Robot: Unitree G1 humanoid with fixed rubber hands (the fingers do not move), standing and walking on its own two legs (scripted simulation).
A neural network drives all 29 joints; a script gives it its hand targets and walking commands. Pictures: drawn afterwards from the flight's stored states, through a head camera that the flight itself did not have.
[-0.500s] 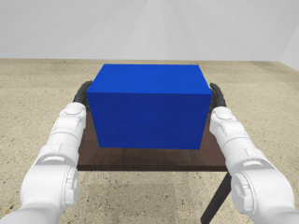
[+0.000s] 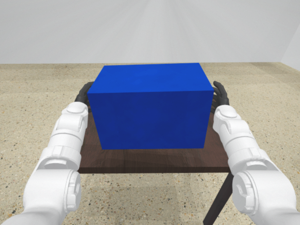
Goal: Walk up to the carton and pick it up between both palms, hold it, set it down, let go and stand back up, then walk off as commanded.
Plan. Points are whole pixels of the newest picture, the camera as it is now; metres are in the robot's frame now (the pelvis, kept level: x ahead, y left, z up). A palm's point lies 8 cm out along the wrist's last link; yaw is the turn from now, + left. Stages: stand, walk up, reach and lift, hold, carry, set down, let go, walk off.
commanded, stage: hold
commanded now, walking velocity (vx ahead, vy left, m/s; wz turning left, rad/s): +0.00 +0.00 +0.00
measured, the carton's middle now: (151, 105) +0.44 +0.03 +0.17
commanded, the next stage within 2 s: none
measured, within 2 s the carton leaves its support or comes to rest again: neither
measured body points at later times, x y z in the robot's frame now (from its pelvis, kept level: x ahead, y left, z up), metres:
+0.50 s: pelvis +0.00 +0.00 +0.00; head -0.09 +0.04 +0.44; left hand +0.39 +0.23 +0.19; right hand +0.39 -0.16 +0.23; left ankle +0.10 +0.14 -0.74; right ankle +0.00 -0.06 -0.74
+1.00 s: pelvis +0.00 +0.00 +0.00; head -0.09 +0.04 +0.44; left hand +0.38 +0.23 +0.20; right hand +0.39 -0.16 +0.23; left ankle +0.10 +0.14 -0.74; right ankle +0.00 -0.06 -0.74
